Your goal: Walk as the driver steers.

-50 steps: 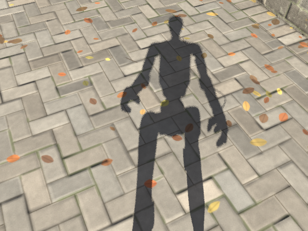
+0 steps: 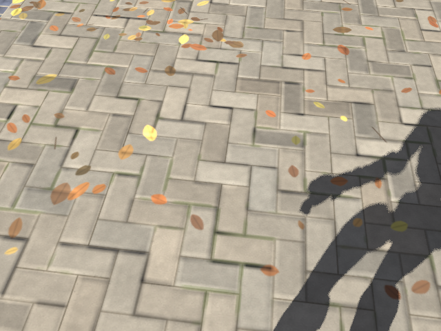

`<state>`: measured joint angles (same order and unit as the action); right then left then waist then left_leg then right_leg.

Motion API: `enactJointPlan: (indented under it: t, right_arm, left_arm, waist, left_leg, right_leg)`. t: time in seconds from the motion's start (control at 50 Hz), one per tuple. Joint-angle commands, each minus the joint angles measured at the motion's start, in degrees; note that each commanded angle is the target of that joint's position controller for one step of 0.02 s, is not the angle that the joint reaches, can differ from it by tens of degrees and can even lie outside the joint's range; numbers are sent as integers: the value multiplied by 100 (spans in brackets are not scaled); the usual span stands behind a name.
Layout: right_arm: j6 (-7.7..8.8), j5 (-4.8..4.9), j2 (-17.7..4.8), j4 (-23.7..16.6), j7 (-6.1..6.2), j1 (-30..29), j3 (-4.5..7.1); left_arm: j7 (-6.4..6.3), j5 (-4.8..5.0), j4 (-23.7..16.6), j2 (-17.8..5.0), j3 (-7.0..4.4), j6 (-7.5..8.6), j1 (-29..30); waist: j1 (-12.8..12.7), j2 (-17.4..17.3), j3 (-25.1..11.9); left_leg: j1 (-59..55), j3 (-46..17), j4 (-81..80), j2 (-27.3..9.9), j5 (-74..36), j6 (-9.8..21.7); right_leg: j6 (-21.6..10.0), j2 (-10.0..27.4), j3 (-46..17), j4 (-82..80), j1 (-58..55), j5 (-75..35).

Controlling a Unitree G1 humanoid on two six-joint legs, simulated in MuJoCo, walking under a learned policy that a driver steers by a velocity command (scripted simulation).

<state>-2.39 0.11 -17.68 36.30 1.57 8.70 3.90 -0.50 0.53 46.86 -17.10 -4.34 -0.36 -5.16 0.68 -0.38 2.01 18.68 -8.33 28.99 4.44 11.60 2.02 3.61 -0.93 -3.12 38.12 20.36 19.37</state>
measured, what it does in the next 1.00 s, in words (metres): steps on the spot: right foot, then left foot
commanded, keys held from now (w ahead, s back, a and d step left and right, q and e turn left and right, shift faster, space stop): no key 1.00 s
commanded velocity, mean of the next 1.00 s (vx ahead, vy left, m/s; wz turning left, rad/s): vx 0.00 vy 0.00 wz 0.08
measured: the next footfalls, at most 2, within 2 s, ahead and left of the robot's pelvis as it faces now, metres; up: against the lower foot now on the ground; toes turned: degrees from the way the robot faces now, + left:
right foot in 0.04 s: +0.04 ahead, -0.14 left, +0.00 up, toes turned +3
left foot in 0.34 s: +0.01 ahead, +0.13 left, +0.00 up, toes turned -1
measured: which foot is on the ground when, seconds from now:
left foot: down 0.00-0.06, up 0.08-0.32, down 0.34-1.00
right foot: up 0.00-0.02, down 0.04-1.00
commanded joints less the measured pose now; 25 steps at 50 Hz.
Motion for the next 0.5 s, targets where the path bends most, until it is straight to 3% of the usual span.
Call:
enactJointPlan:
  t: [0.02,0.04,0.06,0.08,0.1,0.12,0.16,0.18,0.22,0.26,0.3,0.32,0.34,0.36,0.4,0.5]
  right_arm:
    - [16,51,-765,-289,6,-86,167]
    - [31,22,-638,-239,15,87,125]
    - [67,-104,-369,-233,5,343,41]
    - [105,-62,-498,-371,14,225,98]
    - [116,-80,-877,-269,47,91,198]
    - [105,-14,-992,-212,54,45,280]
    - [24,-24,-764,-53,92,170,264]
    - [8,-12,-561,13,83,214,206]
    - [32,-4,-238,57,45,168,75]
    - [66,42,-173,102,30,14,36]
    - [70,60,-247,299,20,279,66]
    - [65,14,-387,330,23,272,85]
    - [54,-40,-688,282,59,259,127]
    - [35,-62,-944,359,54,196,184]
    - [90,-127,-426,395,-52,135,69]
    - [260,-110,-382,675,-40,271,9]
  left_arm:
    - [82,-33,-259,-441,-88,146,-225]
    - [83,-119,-252,-614,-112,162,-315]
    - [52,-220,-316,-1006,-162,153,-353]
    - [48,-298,-257,-994,-124,156,-129]
    - [40,-295,-397,-733,-55,207,82]
    - [12,-238,-371,-738,-57,226,124]
    - [-21,-78,-328,-706,-31,253,224]
    - [-32,-53,-275,-621,5,236,208]
    - [-32,-55,-185,-554,24,158,210]
    - [-35,-69,-78,-621,14,77,-31]
    - [-24,1,2,-639,35,38,-86]
    - [-12,13,67,-594,58,70,-268]
    - [26,-74,80,-521,100,144,-365]
    - [71,-129,115,-438,111,212,-542]
    - [74,-132,182,-503,121,205,-71]
    - [-45,-98,408,-440,122,57,-112]
  waist:
    - [-166,-779,-736]
    - [-129,-493,-743]
    - [104,657,-845]
    - [211,1548,-535]
    - [3,1174,-422]
    - [-13,1018,-371]
    - [25,823,-305]
    - [48,768,-310]
    - [3,912,-403]
    - [-195,1032,-522]
    - [-49,966,-537]
    - [-92,832,-535]
    - [-196,384,-657]
    - [-466,-375,-690]
    - [-167,-247,-496]
    - [-192,-356,-132]
  left_leg:
    - [-642,-1436,-376,-1282,-1371,795]
    - [-337,-1272,-165,-1041,-744,503]
    - [161,-588,815,-373,600,126]
    - [531,-9,1191,29,2010,-157]
    - [471,-103,2050,-175,2253,-354]
    - [650,-96,2579,-131,2136,-438]
    - [828,-220,2856,-245,1821,-625]
    - [698,-143,2660,-272,1726,-688]
    - [284,302,1698,-427,1546,-756]
    - [-143,570,757,-430,1236,-762]
    - [-804,755,-712,-360,33,-629]
    - [-1200,572,-1070,-456,-552,-500]
    - [-1683,126,-860,-884,-1643,-327]
    - [-1482,55,-416,-999,-1612,-26]
    - [-931,76,-576,-876,-561,57]
    - [-579,115,-692,-781,-401,-104]
  right_leg:
    - [-223,28,158,-1431,-690,-929]
    - [-394,419,-165,-1736,-1166,-1510]
    - [-795,1469,-1219,-1933,-1593,-2484]
    - [-1749,2164,-2095,-2085,-951,-2654]
    - [-1997,2167,-2106,-2222,-763,-2410]
    - [-1893,1961,-1867,-2170,-881,-2335]
    - [-1656,1693,-1452,-2005,-1114,-2408]
    - [-1589,1525,-1192,-1941,-1133,-2608]
    - [-1442,1208,-745,-1787,-1248,-2868]
    - [-1454,1173,-707,-1636,-1392,-3198]
    - [-1315,1088,-662,-1490,-1337,-3091]
    - [-1102,1036,-686,-1522,-1163,-2765]
    - [-798,905,-556,-1430,-828,-2267]
    - [-520,478,-113,-1508,-812,-1434]
    - [-221,309,125,-1354,-1106,-1013]
    - [-261,327,117,-1310,-1095,-1159]
Keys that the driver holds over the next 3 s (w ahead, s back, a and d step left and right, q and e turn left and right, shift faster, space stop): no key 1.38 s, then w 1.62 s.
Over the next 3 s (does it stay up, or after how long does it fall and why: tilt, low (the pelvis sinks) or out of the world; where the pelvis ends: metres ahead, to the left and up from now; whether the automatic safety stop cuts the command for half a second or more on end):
stays up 0.76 -0.01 0.01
